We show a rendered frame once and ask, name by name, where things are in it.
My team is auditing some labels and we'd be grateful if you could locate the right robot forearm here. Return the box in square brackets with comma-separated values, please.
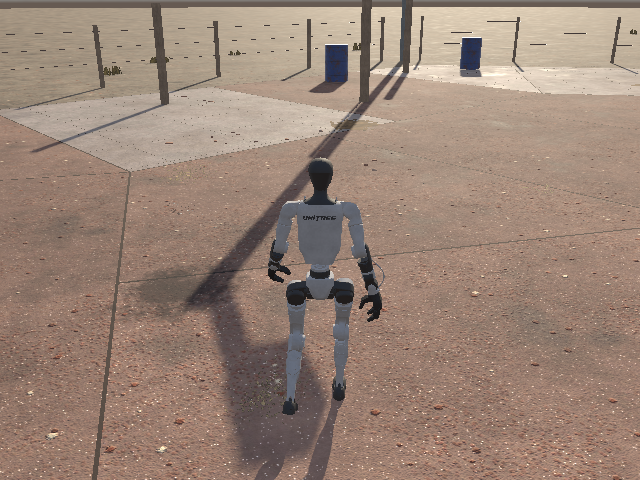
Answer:
[357, 243, 380, 295]

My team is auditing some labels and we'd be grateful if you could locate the robot right upper arm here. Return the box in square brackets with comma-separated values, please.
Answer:
[341, 201, 367, 259]

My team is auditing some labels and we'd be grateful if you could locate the right robot thigh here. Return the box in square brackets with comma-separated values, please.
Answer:
[333, 278, 354, 341]

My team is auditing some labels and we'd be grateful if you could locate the right robot hand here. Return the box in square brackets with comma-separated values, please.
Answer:
[359, 292, 382, 322]

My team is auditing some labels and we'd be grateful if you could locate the left robot forearm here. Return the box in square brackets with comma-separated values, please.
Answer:
[268, 238, 284, 271]

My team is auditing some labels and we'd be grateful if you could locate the left robot hand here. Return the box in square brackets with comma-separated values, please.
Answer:
[268, 265, 291, 283]

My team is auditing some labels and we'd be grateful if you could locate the left robot foot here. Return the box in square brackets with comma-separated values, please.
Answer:
[282, 398, 298, 415]

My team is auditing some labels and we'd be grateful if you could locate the robot left upper arm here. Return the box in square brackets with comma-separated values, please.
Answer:
[273, 200, 300, 254]

